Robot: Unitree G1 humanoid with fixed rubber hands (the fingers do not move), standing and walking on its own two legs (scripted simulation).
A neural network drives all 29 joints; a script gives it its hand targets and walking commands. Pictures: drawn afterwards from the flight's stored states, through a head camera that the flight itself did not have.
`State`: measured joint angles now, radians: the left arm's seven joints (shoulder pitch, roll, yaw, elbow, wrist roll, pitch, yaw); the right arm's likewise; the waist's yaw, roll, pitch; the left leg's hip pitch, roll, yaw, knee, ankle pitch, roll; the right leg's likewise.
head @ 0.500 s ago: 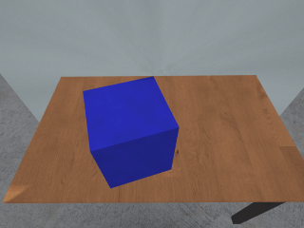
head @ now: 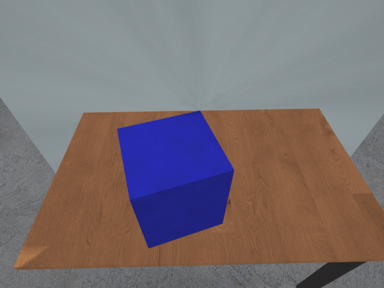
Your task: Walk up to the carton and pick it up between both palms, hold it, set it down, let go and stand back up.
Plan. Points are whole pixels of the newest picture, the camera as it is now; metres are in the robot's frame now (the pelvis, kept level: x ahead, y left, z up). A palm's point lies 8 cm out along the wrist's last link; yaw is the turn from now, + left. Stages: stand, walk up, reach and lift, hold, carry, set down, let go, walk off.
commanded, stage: walk up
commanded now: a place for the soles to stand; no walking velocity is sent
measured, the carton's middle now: (174, 180) +0.39 +0.06 -0.03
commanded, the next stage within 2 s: reach and lift in 1.98 s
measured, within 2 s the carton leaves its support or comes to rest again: neither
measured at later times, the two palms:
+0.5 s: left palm out of the picture +0.07 +0.32 -0.11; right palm out of the picture +0.08 -0.29 -0.13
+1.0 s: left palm out of the picture +0.03 +0.42 -0.15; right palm out of the picture +0.06 -0.20 -0.12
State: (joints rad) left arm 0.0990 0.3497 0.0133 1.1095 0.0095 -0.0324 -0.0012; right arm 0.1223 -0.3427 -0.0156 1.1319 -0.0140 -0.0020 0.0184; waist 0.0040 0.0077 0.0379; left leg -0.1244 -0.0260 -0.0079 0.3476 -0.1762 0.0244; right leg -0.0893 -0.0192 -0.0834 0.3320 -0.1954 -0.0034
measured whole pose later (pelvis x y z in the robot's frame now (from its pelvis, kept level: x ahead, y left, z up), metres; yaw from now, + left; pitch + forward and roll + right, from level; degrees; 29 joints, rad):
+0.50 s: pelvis -0.01 +0.02 -0.01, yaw +0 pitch -2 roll -1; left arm 0.12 0.33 0.05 1.06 0.00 -0.03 0.05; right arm 0.09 -0.38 -0.06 1.02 -0.05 0.06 0.04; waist 0.01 0.06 0.10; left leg -0.29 -0.04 -0.04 0.74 -0.43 0.02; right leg -0.14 -0.03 -0.08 0.41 -0.22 -0.01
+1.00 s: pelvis -0.03 +0.10 -0.03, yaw -1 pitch -3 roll -1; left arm 0.17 0.39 0.06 0.97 0.00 0.05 0.00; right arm 0.14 -0.34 -0.05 0.90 -0.02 -0.01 -0.02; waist 0.00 -0.02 0.14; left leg -0.30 0.05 0.02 0.69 -0.34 0.00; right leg -0.32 0.01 0.02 0.84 -0.54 0.00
